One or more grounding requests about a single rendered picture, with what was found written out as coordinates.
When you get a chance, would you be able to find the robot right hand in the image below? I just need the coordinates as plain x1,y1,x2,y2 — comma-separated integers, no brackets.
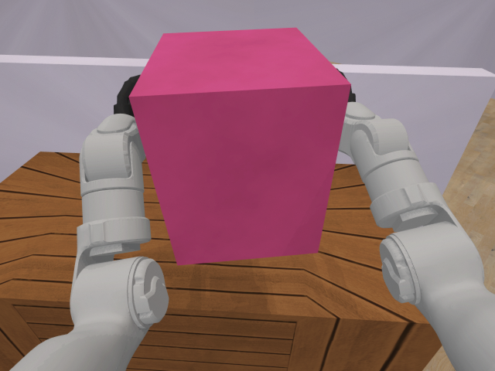
336,68,356,102

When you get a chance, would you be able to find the robot left hand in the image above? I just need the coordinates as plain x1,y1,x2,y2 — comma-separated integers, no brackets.
114,75,141,117

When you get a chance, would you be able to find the pedestal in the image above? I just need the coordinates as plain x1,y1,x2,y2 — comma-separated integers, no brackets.
0,151,442,371

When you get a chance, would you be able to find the carton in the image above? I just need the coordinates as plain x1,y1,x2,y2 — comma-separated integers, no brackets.
129,28,351,266

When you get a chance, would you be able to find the left robot forearm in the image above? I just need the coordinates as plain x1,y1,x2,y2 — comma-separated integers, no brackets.
70,114,151,320

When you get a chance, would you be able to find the robot left upper arm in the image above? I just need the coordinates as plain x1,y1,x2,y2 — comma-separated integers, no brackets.
9,257,169,371

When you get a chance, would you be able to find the robot right upper arm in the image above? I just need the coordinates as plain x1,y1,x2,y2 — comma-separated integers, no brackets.
380,221,495,371

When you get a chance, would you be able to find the right robot forearm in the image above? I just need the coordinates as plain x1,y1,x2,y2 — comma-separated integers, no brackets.
338,102,484,283

